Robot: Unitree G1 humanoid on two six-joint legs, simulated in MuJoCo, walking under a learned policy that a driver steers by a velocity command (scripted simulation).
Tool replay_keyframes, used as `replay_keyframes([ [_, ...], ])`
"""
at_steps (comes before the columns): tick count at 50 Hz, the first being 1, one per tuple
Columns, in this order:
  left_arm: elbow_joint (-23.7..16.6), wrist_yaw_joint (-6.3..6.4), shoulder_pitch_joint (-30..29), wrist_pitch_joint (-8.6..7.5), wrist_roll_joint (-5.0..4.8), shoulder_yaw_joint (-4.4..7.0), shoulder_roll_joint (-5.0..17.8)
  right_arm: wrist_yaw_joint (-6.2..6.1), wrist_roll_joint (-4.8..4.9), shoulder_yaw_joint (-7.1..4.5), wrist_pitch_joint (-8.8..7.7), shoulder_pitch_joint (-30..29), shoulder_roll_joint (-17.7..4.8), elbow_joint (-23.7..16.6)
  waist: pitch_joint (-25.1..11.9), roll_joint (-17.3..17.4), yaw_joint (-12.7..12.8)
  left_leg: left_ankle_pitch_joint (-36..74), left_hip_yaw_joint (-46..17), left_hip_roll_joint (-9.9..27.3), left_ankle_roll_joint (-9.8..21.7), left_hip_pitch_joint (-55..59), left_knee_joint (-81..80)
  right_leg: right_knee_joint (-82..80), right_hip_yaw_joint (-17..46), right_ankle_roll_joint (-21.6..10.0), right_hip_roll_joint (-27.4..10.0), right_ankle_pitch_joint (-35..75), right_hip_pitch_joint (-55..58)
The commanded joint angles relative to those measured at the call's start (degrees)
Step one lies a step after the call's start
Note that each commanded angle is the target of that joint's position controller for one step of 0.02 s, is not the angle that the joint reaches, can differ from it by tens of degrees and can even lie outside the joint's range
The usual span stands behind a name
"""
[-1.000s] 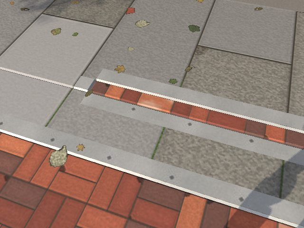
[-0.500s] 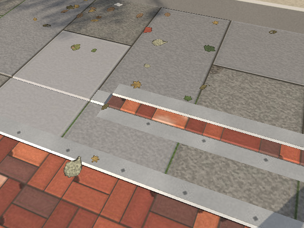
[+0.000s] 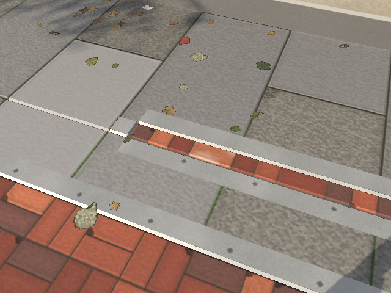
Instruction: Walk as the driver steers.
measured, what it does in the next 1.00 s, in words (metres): walks ahead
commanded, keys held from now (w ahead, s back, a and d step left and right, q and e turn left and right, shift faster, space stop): no key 0.44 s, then w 0.56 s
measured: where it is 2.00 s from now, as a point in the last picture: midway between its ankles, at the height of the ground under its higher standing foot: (220, 223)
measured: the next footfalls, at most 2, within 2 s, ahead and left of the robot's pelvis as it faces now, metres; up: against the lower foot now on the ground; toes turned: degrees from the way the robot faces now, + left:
left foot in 1.10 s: +0.40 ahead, +0.11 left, +0.00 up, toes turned +1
right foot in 1.64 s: +0.70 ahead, -0.15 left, +0.00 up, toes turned -13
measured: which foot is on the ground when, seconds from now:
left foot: down 0.00-0.70, up 0.72-1.00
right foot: down 0.00-1.00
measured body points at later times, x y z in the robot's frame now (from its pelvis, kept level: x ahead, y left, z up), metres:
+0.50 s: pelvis +0.00 +0.00 +0.00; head +0.01 +0.00 +0.45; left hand +0.04 +0.25 -0.14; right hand +0.07 -0.26 -0.14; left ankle +0.02 +0.11 -0.74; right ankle -0.01 -0.13 -0.73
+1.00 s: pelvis +0.16 -0.01 +0.00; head +0.19 -0.02 +0.45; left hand +0.04 +0.22 -0.13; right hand +0.38 -0.23 -0.11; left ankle +0.33 +0.12 -0.70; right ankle -0.01 -0.13 -0.74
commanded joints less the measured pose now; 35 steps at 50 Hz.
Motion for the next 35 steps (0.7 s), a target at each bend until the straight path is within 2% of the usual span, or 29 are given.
replay_keyframes([
  [1,-1.8,0.3,0.6,-0.58,-0.05,1.36,6.0,-0.33,0.09,-1.38,-0.65,-0.5,-6.0,-1.9,-1.8,0.0,0.0,8.8,-3.6,3.1,1.9,3.1,-4.9,-5.5,2.0,-1.6,-1.8,6.9,-2.5],
  [22,6.2,1.04,3.7,-0.19,-0.23,1.09,5.5,-0.9,0.46,-0.99,-0.36,0.1,-5.8,8.1,-0.3,0.2,0.0,8.9,-2.4,2.6,1.8,3.6,-7.1,-7.4,1.3,-1.6,-0.9,7.5,-1.3],
  [23,7.2,1.07,5.1,-0.1,-0.33,0.98,5.0,-0.91,0.52,-0.9,-0.28,1.2,-5.4,9.0,-1.6,0.4,0.0,1.9,-1.8,2.0,2.0,4.0,-7.5,-7.3,0.5,-1.8,-0.2,1.4,-0.8],
  [25,7.2,1.29,4.9,-0.04,-1.0,1.37,6.0,-1.02,1.25,-1.53,-0.17,2.4,-7.0,9.7,1.8,0.8,-0.4,-20.6,-2.4,1.6,3.8,0.0,-7.6,-5.2,0.1,-3.7,0.9,-16.2,-5.1],
  [26,6.6,1.31,4.4,-0.42,-1.17,1.34,6.0,-0.96,1.36,-1.55,-0.56,2.4,-7.2,9.5,4.3,1.5,-0.6,-26.6,-4.5,2.8,4.9,-2.3,-8.6,-4.4,0.9,-4.6,0.5,-20.9,-7.8],
  [28,6.0,0.84,3.9,-2.0,-1.47,1.09,5.0,-0.52,1.86,-1.81,-2.06,4.3,-8.0,9.9,6.0,3.7,-1.2,-29.2,-10.6,6.9,7.5,-1.6,-11.0,-1.2,1.6,-5.4,-0.3,-19.1,-11.8],
  [30,5.5,-0.08,3.2,-3.45,-1.49,0.8,3.2,0.03,2.09,-2.4,-3.1,7.0,-9.7,10.7,4.0,7.8,-1.5,-30.3,-19.7,12.7,10.9,2.1,-15.6,5.2,-1.2,-5.1,1.1,-11.1,-13.3],
  [31,5.5,-0.53,3.7,-3.88,-1.69,0.72,2.7,0.21,2.12,-2.57,-3.28,6.7,-10.3,10.6,3.4,9.4,-0.9,-30.8,-23.3,15.0,12.4,1.3,-17.9,7.0,-1.8,-5.6,1.3,-8.5,-11.5],
  [32,5.9,-0.87,4.7,-4.16,-1.77,0.79,2.8,0.33,2.16,-2.48,-3.33,4.9,-10.1,9.8,3.8,8.9,0.3,-29.6,-23.5,15.2,12.4,-2.2,-18.6,6.0,-1.4,-6.6,1.0,-7.9,-7.6],
  [33,6.7,-1.01,7.3,-4.37,-1.79,0.77,2.6,0.51,2.3,-2.26,-3.35,1.5,-9.8,8.6,4.4,8.1,2.6,-27.4,-20.4,13.4,11.1,-7.2,-17.6,1.7,-1.2,-7.7,1.0,-7.9,-1.4],
  [34,8.6,-1.0,12.3,-4.51,-1.82,0.91,2.9,0.72,2.47,-1.87,-3.41,-3.5,-8.9,6.8,5.1,6.2,5.6,-23.2,-14.6,9.8,8.7,-13.4,-13.2,-4.4,0.7,-8.8,0.2,-7.6,6.2],
  [35,10.8,-0.79,18.9,-4.83,-1.67,1.98,6.7,0.83,2.63,-0.95,-4.02,-7.9,-5.5,4.7,5.4,-2.7,7.9,-15.5,-4.6,3.2,4.5,-21.5,-0.3,-10.8,11.5,-11.1,-5.6,-13.0,12.8],
])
